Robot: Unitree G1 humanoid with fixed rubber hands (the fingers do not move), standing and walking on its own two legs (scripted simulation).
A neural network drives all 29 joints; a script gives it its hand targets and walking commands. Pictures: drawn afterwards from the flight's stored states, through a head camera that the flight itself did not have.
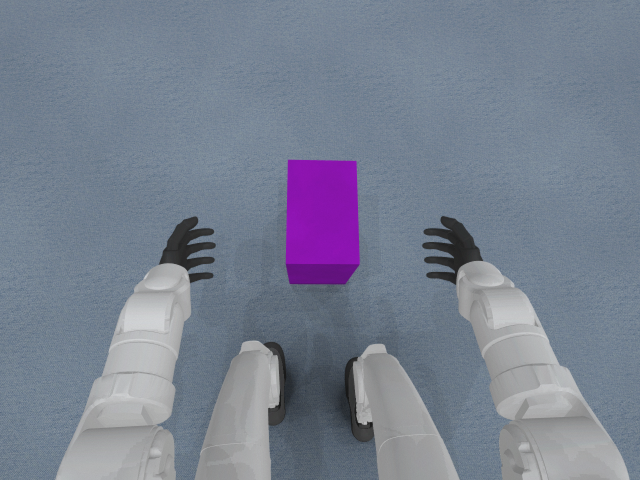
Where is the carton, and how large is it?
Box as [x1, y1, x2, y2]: [286, 160, 359, 283]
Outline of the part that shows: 288,160 286,267 289,282 345,283 359,264 356,161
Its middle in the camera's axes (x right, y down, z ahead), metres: +0.00 -0.02 +0.99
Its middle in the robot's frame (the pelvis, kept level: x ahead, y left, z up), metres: +0.54 -0.02 -0.55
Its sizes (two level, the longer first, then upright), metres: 0.243 0.158 0.287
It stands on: the floor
